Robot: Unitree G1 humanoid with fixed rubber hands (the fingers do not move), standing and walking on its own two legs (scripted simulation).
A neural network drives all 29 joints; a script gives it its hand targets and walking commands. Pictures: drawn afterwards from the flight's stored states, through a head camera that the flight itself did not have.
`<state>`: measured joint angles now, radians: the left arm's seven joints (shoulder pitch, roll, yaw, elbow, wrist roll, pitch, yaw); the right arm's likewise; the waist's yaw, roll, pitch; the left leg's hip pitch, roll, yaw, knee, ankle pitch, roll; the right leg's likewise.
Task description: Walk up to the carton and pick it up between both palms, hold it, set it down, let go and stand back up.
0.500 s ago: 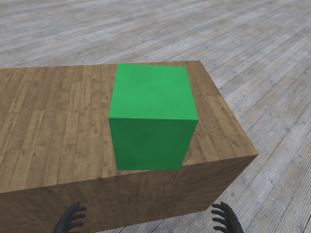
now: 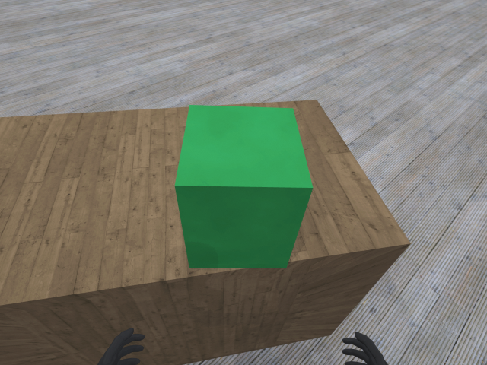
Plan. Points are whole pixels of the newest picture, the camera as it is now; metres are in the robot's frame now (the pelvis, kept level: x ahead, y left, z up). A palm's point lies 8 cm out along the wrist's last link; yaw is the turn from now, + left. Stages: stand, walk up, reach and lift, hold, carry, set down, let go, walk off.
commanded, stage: stand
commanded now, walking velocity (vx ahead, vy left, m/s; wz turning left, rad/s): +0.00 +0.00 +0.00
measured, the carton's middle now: (240, 190) +0.43 +0.01 +0.04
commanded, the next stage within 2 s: none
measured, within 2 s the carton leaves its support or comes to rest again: neither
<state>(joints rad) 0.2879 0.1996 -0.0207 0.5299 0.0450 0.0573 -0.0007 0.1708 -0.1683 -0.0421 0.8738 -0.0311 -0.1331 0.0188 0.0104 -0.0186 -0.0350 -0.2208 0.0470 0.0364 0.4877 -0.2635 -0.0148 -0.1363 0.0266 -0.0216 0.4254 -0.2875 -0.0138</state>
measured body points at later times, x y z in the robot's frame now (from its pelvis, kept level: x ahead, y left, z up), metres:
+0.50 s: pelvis +0.00 +0.02 +0.00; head -0.02 +0.02 +0.45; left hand -0.04 +0.24 -0.16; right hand -0.03 -0.20 -0.16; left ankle +0.00 +0.12 -0.74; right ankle -0.04 -0.11 -0.74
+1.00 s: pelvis -0.02 +0.04 +0.00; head -0.03 +0.04 +0.45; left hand -0.09 +0.23 -0.17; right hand -0.06 -0.16 -0.16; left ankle +0.00 +0.12 -0.74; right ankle -0.04 -0.11 -0.74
